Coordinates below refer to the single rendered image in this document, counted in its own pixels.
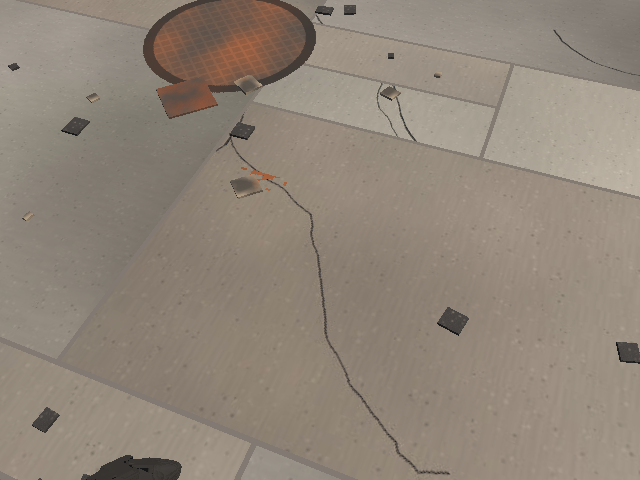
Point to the robot left hand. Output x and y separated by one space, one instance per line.
127 468

